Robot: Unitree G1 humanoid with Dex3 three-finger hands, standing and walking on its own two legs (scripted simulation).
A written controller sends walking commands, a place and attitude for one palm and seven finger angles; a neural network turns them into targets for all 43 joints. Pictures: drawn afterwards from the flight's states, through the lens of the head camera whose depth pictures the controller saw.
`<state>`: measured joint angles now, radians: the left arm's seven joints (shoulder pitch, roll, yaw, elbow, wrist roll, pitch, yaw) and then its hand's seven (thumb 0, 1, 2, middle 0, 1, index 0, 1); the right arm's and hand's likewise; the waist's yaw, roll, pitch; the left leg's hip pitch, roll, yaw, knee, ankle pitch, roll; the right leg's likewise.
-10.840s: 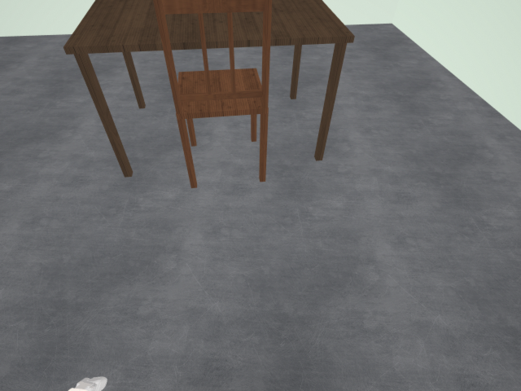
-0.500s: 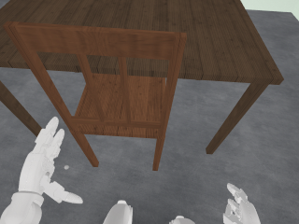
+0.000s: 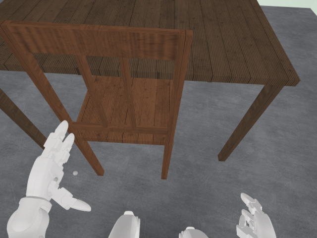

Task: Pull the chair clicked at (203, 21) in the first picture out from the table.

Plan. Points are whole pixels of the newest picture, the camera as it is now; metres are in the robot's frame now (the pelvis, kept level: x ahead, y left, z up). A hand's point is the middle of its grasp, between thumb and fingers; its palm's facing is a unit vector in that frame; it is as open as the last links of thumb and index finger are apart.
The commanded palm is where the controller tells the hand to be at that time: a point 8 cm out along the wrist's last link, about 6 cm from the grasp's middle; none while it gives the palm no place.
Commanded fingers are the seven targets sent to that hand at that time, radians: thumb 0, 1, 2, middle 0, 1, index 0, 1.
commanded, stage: aim the fingers beside a spindle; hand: left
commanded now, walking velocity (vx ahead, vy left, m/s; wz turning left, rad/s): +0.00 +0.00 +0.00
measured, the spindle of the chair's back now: (94, 97) +0.50 +0.21 +0.03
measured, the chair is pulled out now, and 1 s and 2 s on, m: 0.00 0.00 0.00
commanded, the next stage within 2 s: none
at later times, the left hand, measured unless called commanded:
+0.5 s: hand (84, 158) +0.30 +0.20 +0.02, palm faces -0.04 -1.00 -0.05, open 16.9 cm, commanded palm +0.28 +0.25 +0.02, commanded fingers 0.00 -0.50 0.30 -0.06 -0.08 -0.06 -0.08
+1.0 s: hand (95, 147) +0.34 +0.18 +0.00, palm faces -0.06 -1.00 -0.05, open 17.0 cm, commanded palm +0.32 +0.24 +0.00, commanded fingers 0.00 -0.50 0.30 -0.06 -0.08 -0.06 -0.08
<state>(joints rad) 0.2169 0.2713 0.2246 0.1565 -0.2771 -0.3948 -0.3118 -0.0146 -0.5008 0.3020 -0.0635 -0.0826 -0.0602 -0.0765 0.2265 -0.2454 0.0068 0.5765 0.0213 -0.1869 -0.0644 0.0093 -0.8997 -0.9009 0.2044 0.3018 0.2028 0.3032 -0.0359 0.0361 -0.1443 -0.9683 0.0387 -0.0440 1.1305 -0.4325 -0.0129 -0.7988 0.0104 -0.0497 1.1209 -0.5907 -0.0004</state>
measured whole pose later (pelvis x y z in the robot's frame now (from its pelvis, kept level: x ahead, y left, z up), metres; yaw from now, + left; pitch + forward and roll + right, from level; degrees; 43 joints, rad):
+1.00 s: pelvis -0.01 +0.01 -0.03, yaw -1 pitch +21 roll -3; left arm -0.16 0.27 0.21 0.43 -0.20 -0.42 -0.23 -0.01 -0.50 0.30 -0.06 -0.08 -0.06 -0.08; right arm 0.22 -0.25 0.01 0.60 0.00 -0.11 -0.03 0.01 -0.90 -0.90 0.20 0.30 0.20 0.30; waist -0.06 0.03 -0.15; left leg -1.16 0.04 -0.03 1.26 -0.46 0.00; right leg -0.99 0.01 -0.03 1.25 -0.62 0.01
